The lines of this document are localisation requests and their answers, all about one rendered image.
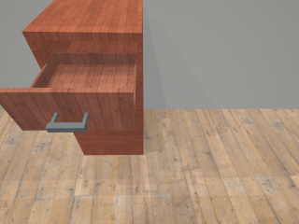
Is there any handle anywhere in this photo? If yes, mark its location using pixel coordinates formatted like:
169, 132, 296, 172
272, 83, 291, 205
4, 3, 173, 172
45, 112, 89, 133

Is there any cabinet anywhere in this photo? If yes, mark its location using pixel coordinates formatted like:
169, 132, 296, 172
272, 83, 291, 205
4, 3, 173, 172
21, 0, 144, 156

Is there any drawer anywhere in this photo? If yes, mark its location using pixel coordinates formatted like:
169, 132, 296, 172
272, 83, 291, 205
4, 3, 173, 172
0, 52, 138, 131

